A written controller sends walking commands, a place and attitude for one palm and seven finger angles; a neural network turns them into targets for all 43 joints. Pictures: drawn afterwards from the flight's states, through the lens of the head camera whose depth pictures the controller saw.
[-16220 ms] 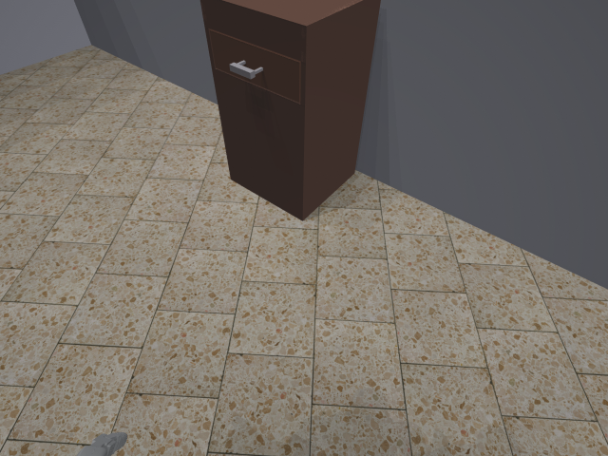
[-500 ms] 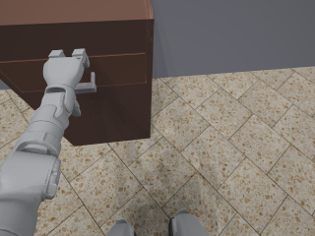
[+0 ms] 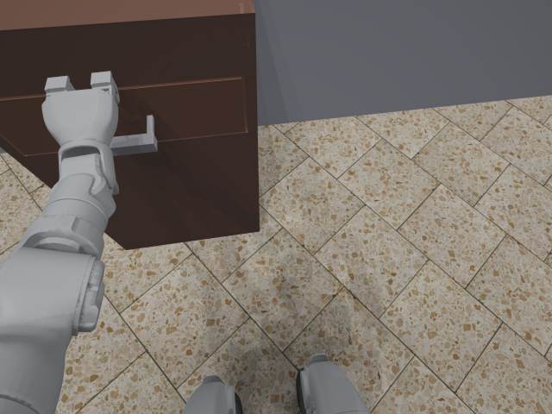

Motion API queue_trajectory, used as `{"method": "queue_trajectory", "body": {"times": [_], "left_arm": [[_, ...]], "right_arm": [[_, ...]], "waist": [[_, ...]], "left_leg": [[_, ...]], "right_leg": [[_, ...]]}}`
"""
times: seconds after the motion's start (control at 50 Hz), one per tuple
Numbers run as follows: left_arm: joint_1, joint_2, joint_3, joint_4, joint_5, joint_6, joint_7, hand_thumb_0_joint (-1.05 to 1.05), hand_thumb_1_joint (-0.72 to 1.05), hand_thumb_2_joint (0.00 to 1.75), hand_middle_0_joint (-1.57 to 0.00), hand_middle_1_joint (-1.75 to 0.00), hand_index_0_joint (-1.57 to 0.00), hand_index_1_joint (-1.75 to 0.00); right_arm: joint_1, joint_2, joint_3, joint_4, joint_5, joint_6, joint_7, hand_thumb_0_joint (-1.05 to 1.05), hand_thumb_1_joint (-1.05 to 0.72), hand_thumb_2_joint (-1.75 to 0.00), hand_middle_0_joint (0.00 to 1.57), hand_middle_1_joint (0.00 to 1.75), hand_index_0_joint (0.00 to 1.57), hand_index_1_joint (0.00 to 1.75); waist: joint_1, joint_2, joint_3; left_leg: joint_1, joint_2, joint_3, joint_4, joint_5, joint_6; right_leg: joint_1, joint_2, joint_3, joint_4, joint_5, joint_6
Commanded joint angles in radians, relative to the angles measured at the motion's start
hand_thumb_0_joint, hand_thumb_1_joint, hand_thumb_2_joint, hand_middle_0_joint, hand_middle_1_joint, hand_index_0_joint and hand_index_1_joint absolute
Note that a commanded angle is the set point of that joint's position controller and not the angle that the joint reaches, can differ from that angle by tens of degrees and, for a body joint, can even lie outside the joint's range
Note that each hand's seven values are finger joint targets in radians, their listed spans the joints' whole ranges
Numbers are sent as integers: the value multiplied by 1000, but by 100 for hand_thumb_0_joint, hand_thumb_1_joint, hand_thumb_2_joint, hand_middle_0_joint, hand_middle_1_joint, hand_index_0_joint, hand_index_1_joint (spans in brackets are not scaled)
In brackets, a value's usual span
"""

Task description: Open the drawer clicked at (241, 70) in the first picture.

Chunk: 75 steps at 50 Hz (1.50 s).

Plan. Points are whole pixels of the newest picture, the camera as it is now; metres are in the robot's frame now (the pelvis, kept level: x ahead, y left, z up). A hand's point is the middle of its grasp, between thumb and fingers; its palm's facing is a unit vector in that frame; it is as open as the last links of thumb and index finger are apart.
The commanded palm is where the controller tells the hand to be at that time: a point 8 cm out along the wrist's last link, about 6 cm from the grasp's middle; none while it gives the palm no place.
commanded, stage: move the hooked fingers above the handle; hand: left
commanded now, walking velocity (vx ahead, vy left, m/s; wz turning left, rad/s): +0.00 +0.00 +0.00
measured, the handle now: (125, 134) +0.59 +0.20 -0.05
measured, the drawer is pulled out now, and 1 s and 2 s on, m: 0.00 0.00 0.00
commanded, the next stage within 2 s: lower the fingers behind the handle in 1.04 s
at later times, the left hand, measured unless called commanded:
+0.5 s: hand (110, 157) +0.51 +0.21 -0.01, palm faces -0.14 +0.06 -0.99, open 13.8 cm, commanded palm +0.51 +0.19 +0.06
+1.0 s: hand (112, 159) +0.51 +0.20 -0.01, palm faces -0.11 +0.00 -0.99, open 13.8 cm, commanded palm +0.51 +0.19 +0.06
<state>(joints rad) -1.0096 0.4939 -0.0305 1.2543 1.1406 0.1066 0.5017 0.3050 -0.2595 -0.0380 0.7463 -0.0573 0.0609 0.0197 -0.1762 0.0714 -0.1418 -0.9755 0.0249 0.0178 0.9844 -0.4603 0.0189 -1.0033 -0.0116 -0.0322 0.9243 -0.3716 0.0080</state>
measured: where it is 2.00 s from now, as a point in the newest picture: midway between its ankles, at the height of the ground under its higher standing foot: outside the picture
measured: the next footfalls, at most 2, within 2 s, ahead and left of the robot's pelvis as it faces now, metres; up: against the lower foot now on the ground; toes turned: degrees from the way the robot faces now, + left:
none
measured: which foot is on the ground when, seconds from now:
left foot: down 0.00-1.00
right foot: down 0.00-1.00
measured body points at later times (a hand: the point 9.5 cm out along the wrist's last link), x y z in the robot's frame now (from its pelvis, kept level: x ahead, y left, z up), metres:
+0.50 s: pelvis -0.01 +0.00 +0.00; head +0.15 -0.03 +0.42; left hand +0.52 +0.20 +0.04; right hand -0.01 -0.27 -0.14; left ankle -0.01 +0.11 -0.67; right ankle +0.02 -0.13 -0.67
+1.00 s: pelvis +0.00 +0.00 +0.00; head +0.16 -0.01 +0.42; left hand +0.51 +0.20 +0.04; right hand -0.02 -0.27 -0.13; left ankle -0.01 +0.11 -0.67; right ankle +0.02 -0.13 -0.67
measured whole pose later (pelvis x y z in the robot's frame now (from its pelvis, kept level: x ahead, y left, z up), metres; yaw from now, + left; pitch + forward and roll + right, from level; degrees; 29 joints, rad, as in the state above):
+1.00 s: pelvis +0.00 +0.00 +0.00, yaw +0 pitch +27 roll -1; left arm -0.90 0.48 -0.03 1.11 1.08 0.04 0.36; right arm 0.35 -0.25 -0.06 0.73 -0.05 0.04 -0.01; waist -0.15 0.07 -0.12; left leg -0.97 0.03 0.02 0.96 -0.45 0.02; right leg -1.01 -0.01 -0.02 0.91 -0.36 0.01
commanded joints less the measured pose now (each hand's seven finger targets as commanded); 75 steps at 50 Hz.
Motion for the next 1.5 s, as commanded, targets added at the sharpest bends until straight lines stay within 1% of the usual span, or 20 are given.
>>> {"method": "queue_trajectory", "body": {"times": [0.0, 0.06, 0.16, 0.22, 0.3, 0.4, 0.46, 0.52, 0.58, 0.62, 0.7, 0.78, 0.9, 0.96, 1.02, 1.08, 1.14, 1.24, 1.36, 1.48], "left_arm": [[-400, 52, -111, -140, -73, 69, -126, 0, -50, 30, -30, -120, -30, -120], [-495, 23, -138, -316, -136, -79, -251, 0, -50, 30, -30, -120, -30, -120], [-488, 242, 52, -439, -41, -300, -168, 0, -50, 30, -30, -120, -30, -120], [-377, 355, 188, -332, 4, -247, -3, 0, -50, 30, -30, -120, -30, -120], [-278, 299, 123, -166, 35, -5, 145, 0, -50, 30, -30, -120, -30, -120], [-406, 354, 90, -122, -50, 193, 6, 0, -50, 30, -30, -120, -30, -120], [-551, 300, 34, -287, -120, 91, -142, 0, -50, 30, -30, -120, -30, -120], [-507, 165, -62, -400, -100, -97, -233, 0, -50, 30, -30, -120, -30, -120], [-440, 24, -130, -370, -69, -199, -219, 0, -50, 30, -30, -120, -30, -120], [-378, 74, -68, -284, -42, -244, -184, 0, -50, 30, -30, -120, -30, -120], [-270, 232, 75, -114, -25, -162, -67, 0, -50, 30, -30, -120, -30, -120], [-303, 313, 107, -146, 29, -37, 22, 0, -50, 30, -30, -120, -30, -120], [-502, 238, 40, -434, -48, -67, -73, 0, -50, 30, -30, -120, -30, -120], [-545, 165, -20, -518, -81, -138, -119, 0, -50, 30, -30, -120, -30, -120], [-419, 151, -10, -377, -54, -166, -108, 0, -50, 30, -30, -120, -30, -120], [-330, 162, 16, -179, -29, -127, -66, 0, -50, 30, -30, -120, -30, -120], [-248, 187, 24, -46, -21, -43, -52, 0, -50, 30, -30, -120, -30, -120], [-287, 207, 26, -145, -20, -34, -97, 0, -50, 30, -30, -120, -30, -120], [-414, 285, 97, -412, -30, -225, -104, 0, -50, 30, -30, -120, -30, -120], [-306, 176, 58, -217, 5, -170, 15, 0, -50, 30, -30, -120, -30, -120]], "right_arm": [[227, -175, -68, -55, 26, -5, -16, 0, -90, -90, 20, 30, 20, 30], [240, -166, -77, -50, 18, -26, -46, 0, -90, -90, 20, 30, 20, 30], [247, -160, -69, -17, 0, -59, -75, 0, -90, -90, 20, 30, 20, 30], [203, -154, -44, -18, -18, -47, -52, 0, -90, -90, 20, 30, 20, 30], [148, -164, -30, -59, -12, -25, -19, 0, -90, -90, 20, 30, 20, 30], [168, -192, -33, -78, 34, 33, -21, 0, -90, -90, 20, 30, 20, 30], [193, -181, -47, -87, 39, 12, -62, 0, -90, -90, 20, 30, 20, 30], [232, -162, -65, -62, 32, -42, -90, 0, -90, -90, 20, 30, 20, 30], [251, -147, -73, -20, 23, -72, -90, 0, -90, -90, 20, 30, 20, 30], [247, -149, -67, -5, 12, -69, -84, 0, -90, -90, 20, 30, 20, 30], [215, -164, -38, -31, 5, -45, -49, 0, -90, -90, 20, 30, 20, 30], [196, -175, -40, -76, 1, -26, -28, 0, -90, -90, 20, 30, 20, 30], [244, -170, -82, -73, 14, -34, -38, 0, -90, -90, 20, 30, 20, 30], [264, -162, -91, -42, 8, -53, -58, 0, -90, -90, 20, 30, 20, 30], [264, -161, -79, 3, 6, -54, -64, 0, -90, -90, 20, 30, 20, 30], [246, -166, -58, 20, 6, -40, -46, 0, -90, -90, 20, 30, 20, 30], [226, -173, -39, -16, 12, -22, -30, 0, -90, -90, 20, 30, 20, 30], [230, -173, -51, -68, 12, -18, -26, 0, -90, -90, 20, 30, 20, 30], [242, -165, -74, -53, -4, -50, -49, 0, -90, -90, 20, 30, 20, 30], [246, -167, -78, 3, -13, -58, -21, 0, -90, -90, 20, 30, 20, 30]], "waist": [[-66, -20, -533], [-104, -66, -579], [-16, 87, -506], [38, 82, -428], [58, 62, -445], [5, -67, -628], [-59, -101, -695], [-62, -15, -678], [-70, 23, -475], [-59, 6, -336], [8, 36, -280], [34, 57, -460], [-30, 84, -780], [-62, 69, -762], [-42, 41, -545], [-26, 23, -338], [-6, -17, -278], [-5, -16, -462], [-5, 45, -634], [-21, 43, -482]], "left_leg": [[382, -31, -14, -128, 434, 18], [426, -28, -42, -119, 412, 32], [398, -25, -62, -81, 446, 15], [221, -40, -49, -55, 434, 12], [165, -50, 6, -68, 438, 1], [222, -52, 22, -125, 395, 18], [280, -49, 1, -143, 348, 38], [413, -41, -21, -136, 396, 40], [468, -19, -50, -113, 439, 27], [346, -24, -47, -94, 364, 24], [164, -41, -14, -91, 304, 18], [180, -50, 7, -72, 384, 16], [468, -26, -35, -68, 547, 15], [549, -19, -54, -74, 591, 19], [455, -21, -53, -91, 534, 17], [313, -28, -38, -117, 415, 16], [211, -40, -15, -137, 347, 18], [251, -37, 5, -105, 426, 24], [316, -28, -30, -40, 474, 25], [252, -21, -38, -5, 474, 11]], "right_leg": [[362, 61, -16, -135, 359, -20], [377, 53, 3, -141, 372, -13], [218, 53, -2, -70, 282, -41], [212, 47, -15, -10, 272, -48], [291, 45, -24, -10, 327, -50], [539, 42, 13, -93, 423, -12], [601, 36, 40, -140, 443, 5], [478, 40, 33, -148, 419, -6], [240, 52, -2, -147, 301, -19], [180, 51, -7, -123, 237, -30], [190, 47, -11, -72, 208, -46], [305, 49, -3, -39, 309, -43], [412, 55, 7, -79, 448, -21], [364, 57, 4, -104, 435, -16], [288, 59, -10, -118, 364, -23], [234, 59, -20, -119, 276, -36], [267, 59, -21, -117, 259, -41], [373, 57, 0, -85, 387, -32], [337, 50, 19, -29, 403, -29], [171, 57, -17, -4, 310, -37]]}}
